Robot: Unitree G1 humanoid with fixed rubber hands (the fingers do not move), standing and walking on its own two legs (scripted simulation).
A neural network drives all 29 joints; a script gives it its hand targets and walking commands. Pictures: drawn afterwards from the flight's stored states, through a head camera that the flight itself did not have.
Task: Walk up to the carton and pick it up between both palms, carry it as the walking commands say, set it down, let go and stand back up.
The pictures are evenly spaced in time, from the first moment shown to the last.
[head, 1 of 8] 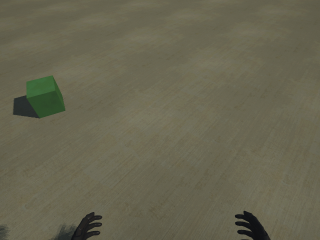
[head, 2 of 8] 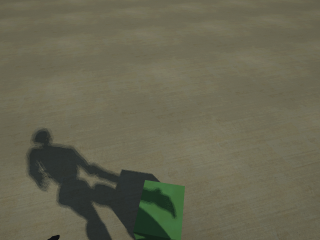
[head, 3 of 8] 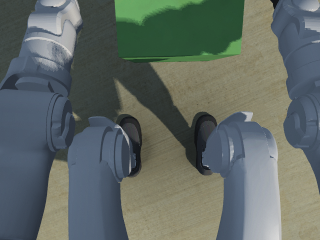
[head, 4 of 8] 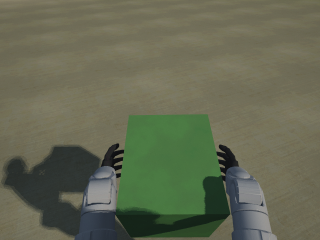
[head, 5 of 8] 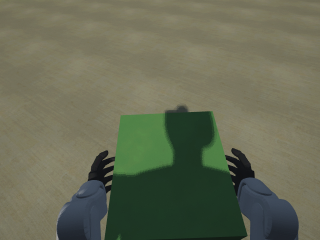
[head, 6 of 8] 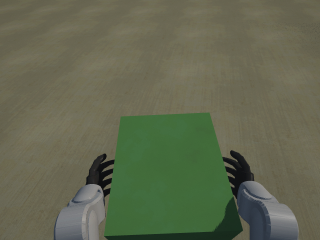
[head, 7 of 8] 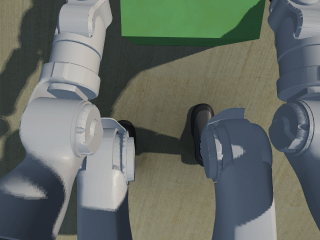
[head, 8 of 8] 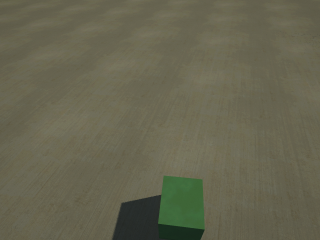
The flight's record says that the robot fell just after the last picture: no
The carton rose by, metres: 0.70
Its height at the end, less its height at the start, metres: +0.00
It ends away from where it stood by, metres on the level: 0.86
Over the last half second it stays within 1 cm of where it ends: yes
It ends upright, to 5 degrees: yes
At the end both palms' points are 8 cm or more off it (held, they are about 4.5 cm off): yes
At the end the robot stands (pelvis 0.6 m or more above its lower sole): yes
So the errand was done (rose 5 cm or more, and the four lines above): yes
